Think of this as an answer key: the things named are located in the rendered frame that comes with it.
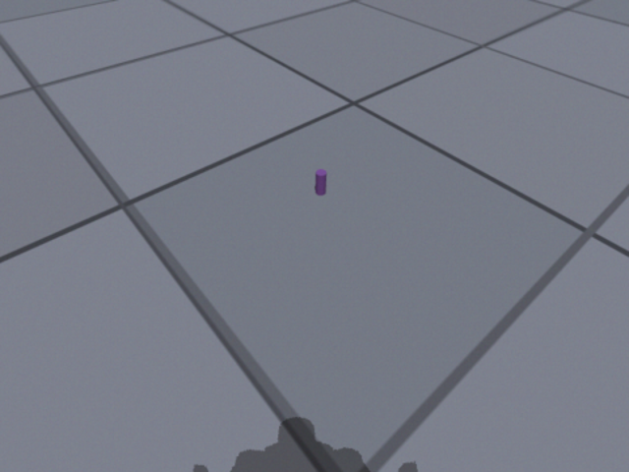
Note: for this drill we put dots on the can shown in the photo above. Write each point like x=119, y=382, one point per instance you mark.
x=320, y=182

